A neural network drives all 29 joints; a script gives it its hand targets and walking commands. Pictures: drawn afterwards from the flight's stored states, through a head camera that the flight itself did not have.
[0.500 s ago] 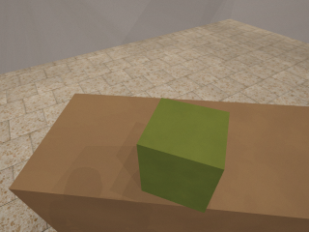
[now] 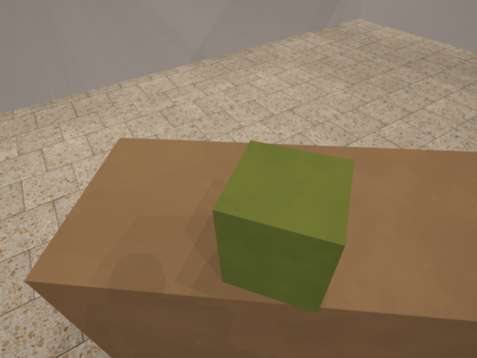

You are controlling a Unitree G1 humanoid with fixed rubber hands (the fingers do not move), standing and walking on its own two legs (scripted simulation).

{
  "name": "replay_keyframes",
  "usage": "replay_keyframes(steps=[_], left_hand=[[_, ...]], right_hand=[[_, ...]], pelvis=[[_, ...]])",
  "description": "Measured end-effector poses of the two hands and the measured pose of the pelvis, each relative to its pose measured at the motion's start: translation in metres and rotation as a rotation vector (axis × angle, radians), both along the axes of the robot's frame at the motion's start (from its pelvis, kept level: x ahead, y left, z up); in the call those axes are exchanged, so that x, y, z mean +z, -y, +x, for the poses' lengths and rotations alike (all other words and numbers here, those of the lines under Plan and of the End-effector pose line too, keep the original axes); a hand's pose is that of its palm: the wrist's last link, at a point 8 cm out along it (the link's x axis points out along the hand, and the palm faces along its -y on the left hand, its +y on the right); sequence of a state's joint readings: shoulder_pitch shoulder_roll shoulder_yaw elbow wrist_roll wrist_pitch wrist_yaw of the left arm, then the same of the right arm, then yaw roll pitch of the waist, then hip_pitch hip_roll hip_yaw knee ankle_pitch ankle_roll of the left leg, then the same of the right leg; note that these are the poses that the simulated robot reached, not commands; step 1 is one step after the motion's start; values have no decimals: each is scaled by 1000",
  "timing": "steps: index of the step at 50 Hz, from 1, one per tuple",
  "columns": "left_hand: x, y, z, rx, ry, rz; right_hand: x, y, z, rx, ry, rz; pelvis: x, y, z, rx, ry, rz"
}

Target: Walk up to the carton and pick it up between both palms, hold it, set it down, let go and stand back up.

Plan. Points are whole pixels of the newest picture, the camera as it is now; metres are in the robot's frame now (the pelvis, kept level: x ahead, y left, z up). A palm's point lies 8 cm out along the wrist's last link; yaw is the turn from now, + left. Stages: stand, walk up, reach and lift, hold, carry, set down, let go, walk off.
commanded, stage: stand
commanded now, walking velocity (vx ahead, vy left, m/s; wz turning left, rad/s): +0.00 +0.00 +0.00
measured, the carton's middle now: (283, 225) +0.40 -0.07 -0.01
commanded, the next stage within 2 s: none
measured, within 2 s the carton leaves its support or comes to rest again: neither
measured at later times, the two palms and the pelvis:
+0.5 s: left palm out of the picture +0.00 +0.22 -0.13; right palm out of the picture +0.01 -0.25 -0.15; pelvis +0.01 -0.02 +0.00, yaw +0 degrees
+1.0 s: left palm out of the picture +0.04 +0.20 -0.13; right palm out of the picture +0.03 -0.25 -0.15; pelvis +0.04 -0.03 +0.00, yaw +0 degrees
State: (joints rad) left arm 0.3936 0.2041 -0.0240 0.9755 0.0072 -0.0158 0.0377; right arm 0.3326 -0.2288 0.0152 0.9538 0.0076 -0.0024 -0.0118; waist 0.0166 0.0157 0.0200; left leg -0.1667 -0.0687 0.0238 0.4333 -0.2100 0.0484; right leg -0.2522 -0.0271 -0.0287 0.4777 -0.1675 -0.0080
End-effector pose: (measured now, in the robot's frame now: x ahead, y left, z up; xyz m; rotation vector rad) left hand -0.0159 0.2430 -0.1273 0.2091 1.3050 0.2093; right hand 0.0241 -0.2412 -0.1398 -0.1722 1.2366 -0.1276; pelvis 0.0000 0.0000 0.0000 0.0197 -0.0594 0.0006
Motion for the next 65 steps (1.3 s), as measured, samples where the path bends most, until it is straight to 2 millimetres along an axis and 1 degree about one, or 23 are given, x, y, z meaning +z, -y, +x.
replay_keyframes(steps=[5,11,19,28,36,41,53,59,65], left_hand=[[-1,5,-3,8,-11,-3],[-1,13,1,7,-10,-7],[-2,22,9,1,-12,-12],[-4,30,18,-3,-22,-17],[-4,34,28,-1,-28,-21],[-5,36,38,-1,-17,-25],[-4,42,59,8,7,-34],[-5,45,61,13,-4,-40],[-6,47,61,19,-26,-43]], right_hand=[[-1,3,-2,-4,-8,1],[-3,6,-3,-7,-21,6],[-6,10,-7,-18,-42,15],[-6,14,-18,-28,-96,16],[-5,17,-22,-41,-133,8],[-4,17,-15,-46,-131,8],[-5,12,15,-34,-97,17],[-5,11,27,-27,-89,14],[-4,13,31,-24,-105,6]], pelvis=[[0,4,1,1,-3,2],[0,9,3,1,-5,2],[0,16,6,-2,-9,1],[0,23,9,-4,-22,0],[1,26,17,-5,-31,-5],[2,28,24,-5,-31,-7],[3,29,41,-1,-26,-12],[3,29,46,0,-25,-15],[4,31,51,1,-25,-15]])
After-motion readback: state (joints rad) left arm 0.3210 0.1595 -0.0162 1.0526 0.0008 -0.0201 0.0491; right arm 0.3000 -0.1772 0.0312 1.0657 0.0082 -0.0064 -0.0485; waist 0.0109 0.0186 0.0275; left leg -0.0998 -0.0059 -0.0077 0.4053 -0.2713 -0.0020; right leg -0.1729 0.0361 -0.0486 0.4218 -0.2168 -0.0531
